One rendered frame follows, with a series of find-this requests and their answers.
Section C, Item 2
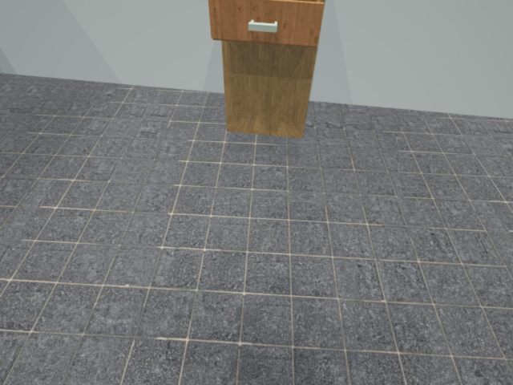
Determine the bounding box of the handle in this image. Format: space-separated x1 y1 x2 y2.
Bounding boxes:
248 20 277 33

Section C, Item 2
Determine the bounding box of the cabinet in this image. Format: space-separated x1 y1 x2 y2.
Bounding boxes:
221 0 325 139

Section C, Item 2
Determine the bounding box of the drawer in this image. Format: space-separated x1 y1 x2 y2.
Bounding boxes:
208 0 324 48

